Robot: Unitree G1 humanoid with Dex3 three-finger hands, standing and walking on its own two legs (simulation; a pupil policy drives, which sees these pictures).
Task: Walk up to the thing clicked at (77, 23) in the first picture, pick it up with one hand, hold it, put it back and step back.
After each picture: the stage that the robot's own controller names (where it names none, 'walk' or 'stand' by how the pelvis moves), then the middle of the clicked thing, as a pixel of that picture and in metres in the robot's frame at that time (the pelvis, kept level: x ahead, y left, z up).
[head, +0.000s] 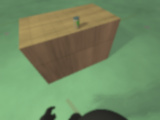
stand; (76, 23) +0.92 +0.24 +0.07
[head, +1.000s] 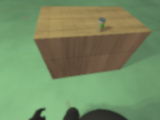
rise first; (100, 25) +0.83 +0.00 +0.10
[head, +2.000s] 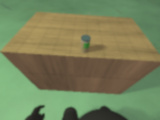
rise first; (85, 44) +0.52 +0.10 +0.11
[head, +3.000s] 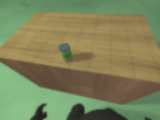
stand; (66, 53) +0.40 +0.21 +0.11
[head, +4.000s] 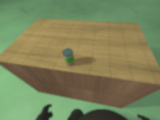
stand; (69, 57) +0.40 +0.19 +0.09
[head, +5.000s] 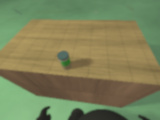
stand; (64, 60) +0.36 +0.21 +0.10
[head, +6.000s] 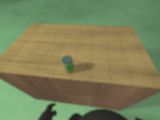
stand; (68, 65) +0.35 +0.19 +0.07
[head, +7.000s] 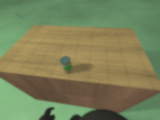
stand; (66, 65) +0.35 +0.21 +0.07
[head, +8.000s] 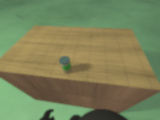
stand; (65, 65) +0.36 +0.21 +0.07
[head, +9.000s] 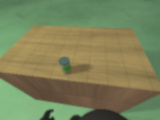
stand; (65, 66) +0.35 +0.21 +0.07
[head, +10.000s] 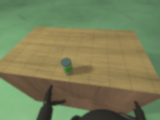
rise first; (67, 67) +0.34 +0.21 +0.07
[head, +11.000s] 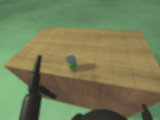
go down; (72, 64) +0.37 +0.20 +0.08
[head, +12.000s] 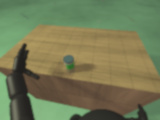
go down; (69, 64) +0.36 +0.19 +0.08
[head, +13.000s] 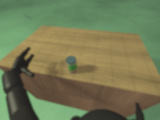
go down; (71, 65) +0.36 +0.18 +0.08
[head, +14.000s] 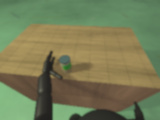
close in; (66, 64) +0.35 +0.20 +0.09
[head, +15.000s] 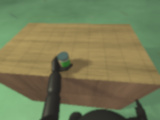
close; (64, 61) +0.37 +0.20 +0.11
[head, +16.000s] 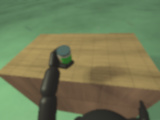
lift; (65, 57) +0.30 +0.17 +0.24
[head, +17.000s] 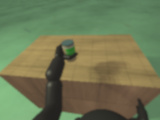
lift; (69, 51) +0.36 +0.17 +0.24
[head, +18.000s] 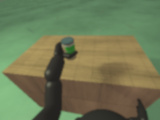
hold; (69, 49) +0.34 +0.17 +0.26
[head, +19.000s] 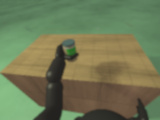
hold; (70, 51) +0.35 +0.16 +0.24
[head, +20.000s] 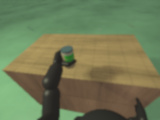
crouch; (68, 57) +0.32 +0.18 +0.22
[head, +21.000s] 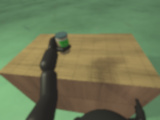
lower; (63, 43) +0.39 +0.21 +0.27
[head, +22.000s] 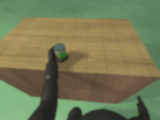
lower; (61, 53) +0.42 +0.22 +0.12
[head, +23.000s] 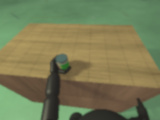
lower; (63, 64) +0.34 +0.21 +0.11
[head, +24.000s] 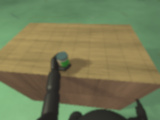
lower; (63, 61) +0.36 +0.21 +0.11
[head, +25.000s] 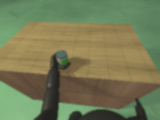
lower; (63, 60) +0.38 +0.21 +0.11
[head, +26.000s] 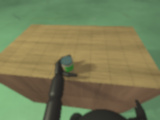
withdraw; (68, 66) +0.34 +0.18 +0.11
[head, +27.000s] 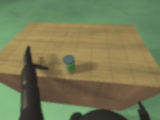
sink last; (69, 65) +0.34 +0.17 +0.10
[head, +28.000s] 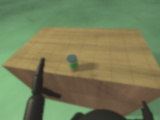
stand; (73, 63) +0.37 +0.19 +0.09
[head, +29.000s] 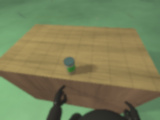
stand; (70, 66) +0.34 +0.18 +0.08
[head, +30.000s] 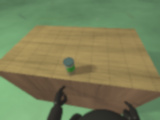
stand; (69, 66) +0.34 +0.19 +0.08
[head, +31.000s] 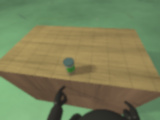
stand; (69, 67) +0.34 +0.19 +0.08
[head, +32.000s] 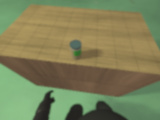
walk; (76, 50) +0.42 +0.14 +0.10
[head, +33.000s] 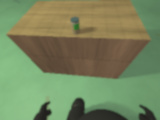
walk; (75, 26) +0.67 +0.20 +0.11
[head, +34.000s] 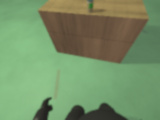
stand; (90, 5) +1.04 +0.13 +0.10
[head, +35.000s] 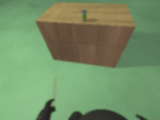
stand; (83, 16) +1.05 +0.18 +0.09
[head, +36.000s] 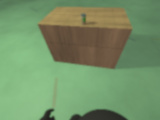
stand; (83, 19) +1.07 +0.18 +0.07
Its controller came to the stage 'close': yes
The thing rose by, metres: 0.20
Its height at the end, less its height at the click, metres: +0.00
